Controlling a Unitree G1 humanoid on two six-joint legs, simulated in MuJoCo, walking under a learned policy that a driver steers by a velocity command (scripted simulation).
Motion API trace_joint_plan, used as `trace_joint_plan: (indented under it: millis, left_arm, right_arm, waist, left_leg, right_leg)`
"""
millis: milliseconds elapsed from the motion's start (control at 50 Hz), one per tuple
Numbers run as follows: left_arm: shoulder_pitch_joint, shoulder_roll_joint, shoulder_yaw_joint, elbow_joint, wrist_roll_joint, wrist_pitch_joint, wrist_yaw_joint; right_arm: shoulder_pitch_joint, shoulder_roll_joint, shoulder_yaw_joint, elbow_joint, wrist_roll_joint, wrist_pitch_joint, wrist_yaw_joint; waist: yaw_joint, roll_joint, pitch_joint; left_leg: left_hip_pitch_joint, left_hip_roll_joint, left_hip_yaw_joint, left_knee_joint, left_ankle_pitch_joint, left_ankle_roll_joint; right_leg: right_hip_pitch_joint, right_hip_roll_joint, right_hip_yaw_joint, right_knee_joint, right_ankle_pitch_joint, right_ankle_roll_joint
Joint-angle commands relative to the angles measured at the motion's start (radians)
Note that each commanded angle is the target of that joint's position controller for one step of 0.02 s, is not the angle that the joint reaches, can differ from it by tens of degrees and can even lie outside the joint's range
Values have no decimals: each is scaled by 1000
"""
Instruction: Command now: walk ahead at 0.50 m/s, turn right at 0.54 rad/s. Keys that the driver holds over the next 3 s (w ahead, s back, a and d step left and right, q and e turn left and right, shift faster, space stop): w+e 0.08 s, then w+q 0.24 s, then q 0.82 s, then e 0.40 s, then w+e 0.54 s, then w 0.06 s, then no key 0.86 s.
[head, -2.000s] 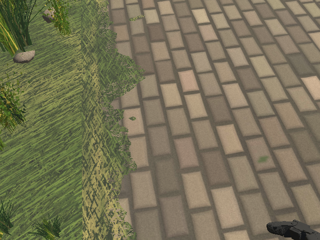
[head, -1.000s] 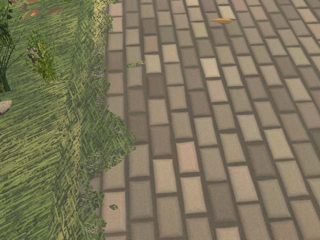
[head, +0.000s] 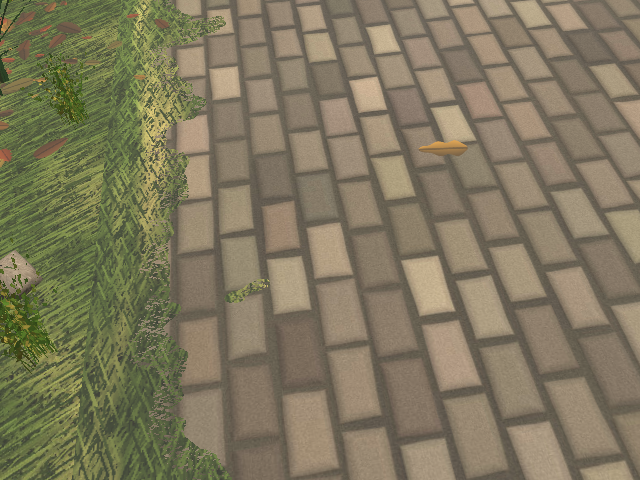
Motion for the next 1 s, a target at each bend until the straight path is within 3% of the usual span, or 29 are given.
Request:
trace_joint_plan:
  millis: [20, 80, 120, 140, 160, 180, 200, 220, 240, 280, 320, 360, 420, 520, 580, 600, 620, 640, 660, 680, 700, 720, 740, 800, 880, 940, 1000]
  left_arm:
    - [76, 166, 41, -38, 10, -6, 13]
    - [33, 188, 47, -57, 18, -5, 24]
    - [0, 186, 42, -56, 16, -14, 21]
    - [15, 162, 33, -47, 9, -23, 14]
    - [40, 96, 12, -72, 9, -31, 11]
    - [195, 60, 10, -68, -13, -27, 6]
    - [127, 130, 13, -45, 28, -16, 14]
    - [12, 133, 13, -66, 38, -18, 4]
    - [-55, 123, 8, -86, 42, -21, -2]
    - [-84, 109, 2, -101, 56, -10, -12]
    - [-91, 92, -7, -109, 56, -3, -17]
    - [-139, 75, -17, -123, 50, 1, -15]
    - [-244, 55, -34, -157, 37, 5, -5]
    - [-337, 73, -40, -184, 17, 10, 14]
    - [-269, 95, -34, -166, 14, -7, 28]
    - [-215, 111, -30, -153, 22, -21, 37]
    - [-139, 186, -14, -152, 37, -32, 50]
    - [-142, 249, 0, -172, 27, -12, 49]
    - [-124, 200, 2, -164, 0, 10, 44]
    - [-170, 127, -17, -180, 0, 15, 45]
    - [-233, 87, -30, -190, 7, 20, 48]
    - [-264, 82, -33, -195, 15, 24, 53]
    - [-274, 91, -29, -193, 19, 25, 57]
    - [-244, 104, -20, -178, 26, 20, 54]
    - [-229, 122, -9, -169, 31, 29, 51]
    - [-231, 151, 3, -167, 36, 38, 41]
    - [-210, 184, 17, -159, 37, 49, 31]
  right_arm:
    - [-151, -69, -9, -112, 8, -23, 1]
    - [-109, -99, -15, -113, 13, -35, -3]
    - [73, -126, -29, -48, 10, -48, -16]
    - [191, -155, -42, -17, -1, -60, -28]
    - [352, -222, -55, -10, -18, -64, -43]
    - [349, -309, -84, 22, -16, -46, -39]
    - [281, -209, -72, 12, 16, -35, -27]
    - [206, -141, -57, 1, 27, -34, -19]
    - [177, -110, -48, 6, 21, -36, -13]
    - [196, -98, -42, 36, 27, -45, -12]
    - [246, -112, -49, 65, 36, -55, -9]
    - [272, -127, -54, 83, 39, -55, -14]
    - [298, -142, -62, 100, 37, -42, -17]
    - [344, -148, -73, 110, 35, -8, -26]
    - [296, -161, -85, 87, 33, 8, -38]
    - [272, -159, -87, 75, 43, 6, -38]
    - [288, -107, -74, 41, 57, -3, -35]
    - [443, -46, -66, 41, 70, 7, -46]
    - [465, -128, -82, 69, 36, 29, -56]
    - [403, -141, -89, 78, 19, 45, -52]
    - [349, -127, -90, 71, 15, 56, -42]
    - [316, -119, -91, 61, 14, 68, -32]
    - [312, -109, -90, 59, 14, 80, -22]
    - [288, -99, -87, 41, 27, 96, -10]
    - [199, -90, -76, 0, 22, 114, 5]
    - [143, -82, -63, -31, 27, 117, 19]
    - [124, -94, -61, -53, 33, 110, 22]
  waist:
    - [27, -103, -6]
    - [-15, -118, -16]
    - [-91, -102, -88]
    - [-143, -56, -164]
    - [-188, 51, -307]
    - [-103, 296, -338]
    - [-94, 92, -193]
    - [-90, 5, -82]
    - [-82, -21, -41]
    - [-58, 41, -34]
    - [-50, 56, -59]
    - [-49, 39, -34]
    - [-65, 47, -34]
    - [-101, 74, -77]
    - [-60, 70, -69]
    - [-29, 38, -80]
    - [-20, -98, -178]
    - [-80, -282, -283]
    - [-71, -217, -302]
    - [-81, -120, -195]
    - [-93, -105, -123]
    - [-101, -144, -91]
    - [-106, -181, -77]
    - [-105, -169, -107]
    - [-85, -186, -94]
    - [-69, -200, -85]
    - [-58, -205, -93]
  left_leg:
    - [1, -60, 43, -79, 24, 5]
    - [139, -84, 19, -181, -41, 36]
    - [388, -121, 62, -255, -66, 84]
    - [570, -68, 23, -286, -63, 123]
    - [773, 165, -247, -296, -231, 183]
    - [912, 335, -724, -433, -263, 332]
    - [808, 295, -736, -456, -393, 329]
    - [690, 238, -561, -462, -349, 310]
    - [618, 181, -449, -476, -206, 290]
    - [561, 98, -326, -487, 19, 266]
    - [559, 79, -289, -487, 164, 285]
    - [529, 76, -248, -486, 366, 304]
    - [485, 39, -181, -446, 582, 275]
    - [511, 8, -210, -340, 580, 210]
    - [496, -5, -288, -244, 437, 171]
    - [449, -46, -285, -161, 356, 143]
    - [358, -99, -220, 36, 102, 106]
    - [214, -246, -64, 274, -614, 90]
    - [173, -201, -14, 409, -651, 87]
    - [151, -165, -27, 459, -570, 76]
    - [148, -141, -21, 449, -505, 60]
    - [152, -124, -15, 440, -460, 43]
    - [174, -125, 3, 452, -426, 27]
    - [196, -132, 19, 436, -385, 14]
    - [194, -97, 42, 293, -354, 18]
    - [283, -85, 78, 138, -362, 37]
    - [350, -95, 116, 20, -383, 63]
  right_leg:
    - [32, -250, 205, -3, 444, -102]
    - [31, -271, 254, 64, 493, -68]
    - [10, -248, 205, 206, 652, -31]
    - [-42, -195, 145, 384, 615, -9]
    - [-156, -140, 66, 662, 306, 10]
    - [-448, 27, -32, 903, -304, 49]
    - [-558, -57, 6, 965, -255, 33]
    - [-563, -101, -15, 940, -160, 36]
    - [-549, -135, -39, 889, -109, 44]
    - [-504, -172, -72, 809, -89, 71]
    - [-488, -174, -96, 764, -93, 98]
    - [-497, -175, -123, 692, -83, 130]
    - [-453, -155, -151, 548, 1, 155]
    - [-368, -105, -138, 399, 97, 138]
    - [-235, -100, -102, 211, 129, 110]
    - [-118, -134, -81, 107, 241, 93]
    - [66, -349, 78, 119, 489, 42]
    - [204, -615, 310, 164, 879, -101]
    - [139, -633, 374, 143, 794, -170]
    - [49, -560, 280, 106, 640, -150]
    - [-33, -492, 178, 64, 535, -114]
    - [-79, -448, 104, 36, 489, -91]
    - [-122, -412, 41, 21, 493, -88]
    - [-129, -407, -35, 21, 510, -103]
    - [-133, -428, -68, -15, 258, -109]
    - [-175, -433, -107, -16, 130, -96]
    - [-169, -459, -122, 25, 135, -85]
